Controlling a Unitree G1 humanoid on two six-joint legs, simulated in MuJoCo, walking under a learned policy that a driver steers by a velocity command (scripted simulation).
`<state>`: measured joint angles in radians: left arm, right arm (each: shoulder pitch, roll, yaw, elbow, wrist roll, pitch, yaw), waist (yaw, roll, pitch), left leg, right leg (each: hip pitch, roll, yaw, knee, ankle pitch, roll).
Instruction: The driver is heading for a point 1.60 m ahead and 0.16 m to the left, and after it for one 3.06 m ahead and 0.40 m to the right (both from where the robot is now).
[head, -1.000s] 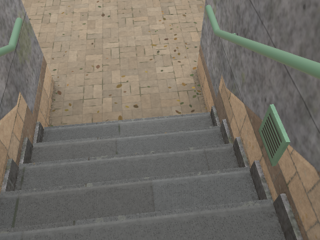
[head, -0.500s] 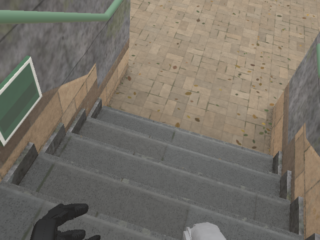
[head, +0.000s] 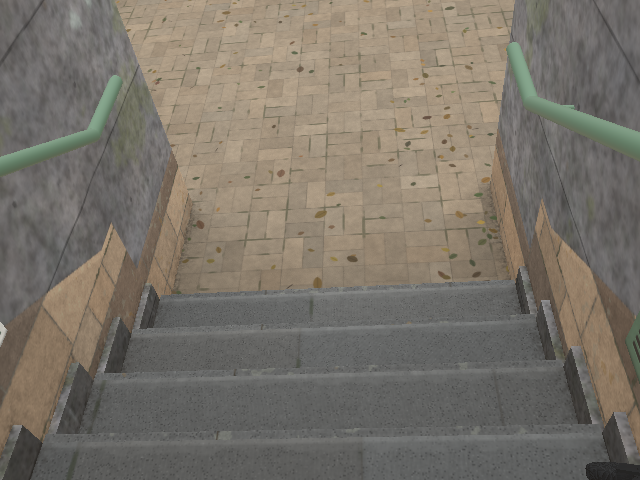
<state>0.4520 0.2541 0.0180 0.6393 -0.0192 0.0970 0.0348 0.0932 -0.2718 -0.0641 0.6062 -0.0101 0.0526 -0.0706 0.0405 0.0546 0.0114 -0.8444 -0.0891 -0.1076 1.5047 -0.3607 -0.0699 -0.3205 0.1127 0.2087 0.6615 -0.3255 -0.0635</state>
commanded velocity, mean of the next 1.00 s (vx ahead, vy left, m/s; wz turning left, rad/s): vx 0.23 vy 0.00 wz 0.24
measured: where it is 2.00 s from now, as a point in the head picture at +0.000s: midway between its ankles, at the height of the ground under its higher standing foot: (289, 430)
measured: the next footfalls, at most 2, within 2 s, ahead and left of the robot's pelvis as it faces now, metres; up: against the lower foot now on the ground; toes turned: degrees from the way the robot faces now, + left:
left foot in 0.72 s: +0.06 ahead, +0.12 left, +0.00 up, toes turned +7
right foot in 1.16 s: +0.34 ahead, +0.06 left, -0.17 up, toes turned +19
